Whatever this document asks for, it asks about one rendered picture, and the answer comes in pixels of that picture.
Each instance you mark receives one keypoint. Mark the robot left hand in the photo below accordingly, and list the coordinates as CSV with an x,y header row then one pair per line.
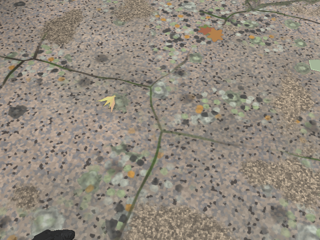
x,y
64,234

